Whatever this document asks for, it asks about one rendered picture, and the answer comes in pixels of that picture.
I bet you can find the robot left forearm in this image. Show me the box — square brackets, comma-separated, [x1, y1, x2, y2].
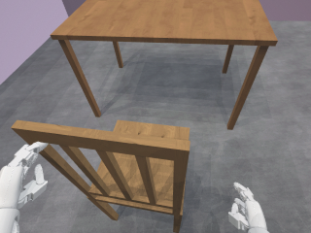
[0, 207, 20, 233]

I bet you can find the robot right hand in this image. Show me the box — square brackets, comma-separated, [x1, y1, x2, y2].
[228, 182, 267, 233]

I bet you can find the robot left hand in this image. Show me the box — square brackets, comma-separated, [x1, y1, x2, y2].
[0, 142, 48, 209]

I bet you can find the chair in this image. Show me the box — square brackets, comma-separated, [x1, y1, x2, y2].
[11, 119, 190, 233]

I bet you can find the table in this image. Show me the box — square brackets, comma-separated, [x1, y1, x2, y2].
[50, 0, 278, 130]

